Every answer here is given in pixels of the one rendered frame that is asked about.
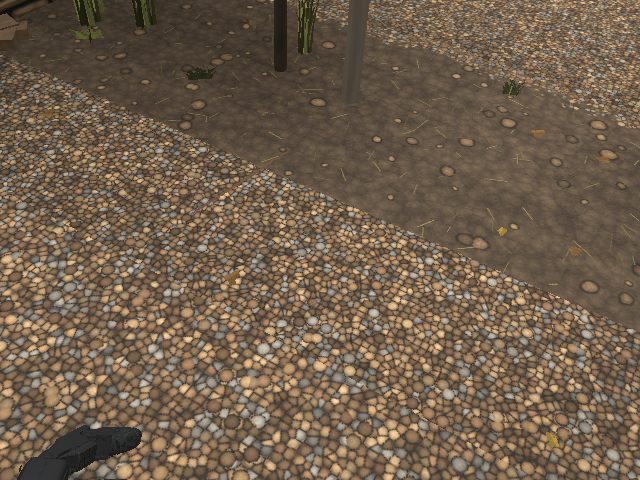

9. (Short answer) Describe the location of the robot left hand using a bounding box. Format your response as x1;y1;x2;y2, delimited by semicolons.
17;425;142;480

